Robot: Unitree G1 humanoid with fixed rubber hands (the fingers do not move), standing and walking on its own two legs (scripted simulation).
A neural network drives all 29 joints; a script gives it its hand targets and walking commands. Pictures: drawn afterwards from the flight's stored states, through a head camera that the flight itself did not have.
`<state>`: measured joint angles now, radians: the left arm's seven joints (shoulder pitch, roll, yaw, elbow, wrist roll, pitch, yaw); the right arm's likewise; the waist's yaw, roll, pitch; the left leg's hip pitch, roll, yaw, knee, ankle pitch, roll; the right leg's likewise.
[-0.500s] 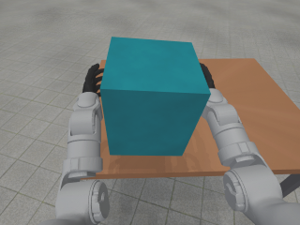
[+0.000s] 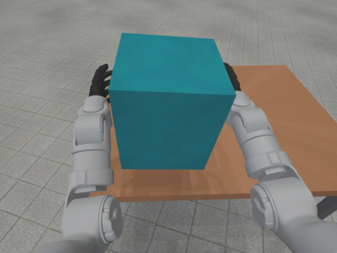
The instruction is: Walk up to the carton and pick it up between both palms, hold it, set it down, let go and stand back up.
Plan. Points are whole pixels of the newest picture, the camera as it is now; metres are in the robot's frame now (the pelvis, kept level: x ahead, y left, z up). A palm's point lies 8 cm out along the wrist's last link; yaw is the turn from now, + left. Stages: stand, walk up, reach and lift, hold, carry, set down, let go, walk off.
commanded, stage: reach and lift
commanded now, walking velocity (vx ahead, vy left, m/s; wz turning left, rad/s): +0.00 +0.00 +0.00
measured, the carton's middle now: (165, 106) +0.40 +0.01 +0.16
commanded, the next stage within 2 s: hold in 0.26 s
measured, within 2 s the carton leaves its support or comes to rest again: neither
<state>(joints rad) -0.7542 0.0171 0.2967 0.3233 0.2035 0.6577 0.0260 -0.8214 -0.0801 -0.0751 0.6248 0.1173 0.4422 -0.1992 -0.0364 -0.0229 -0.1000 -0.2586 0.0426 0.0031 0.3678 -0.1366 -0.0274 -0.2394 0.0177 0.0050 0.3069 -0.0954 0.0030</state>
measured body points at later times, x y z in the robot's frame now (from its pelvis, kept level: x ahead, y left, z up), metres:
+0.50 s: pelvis -0.02 +0.00 +0.00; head -0.06 +0.02 +0.45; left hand +0.38 +0.16 +0.23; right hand +0.38 -0.14 +0.22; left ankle +0.03 +0.13 -0.75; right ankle +0.04 -0.12 -0.75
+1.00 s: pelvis -0.01 +0.00 +0.00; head -0.05 +0.02 +0.45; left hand +0.38 +0.16 +0.24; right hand +0.39 -0.14 +0.23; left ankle +0.03 +0.13 -0.75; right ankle +0.04 -0.12 -0.75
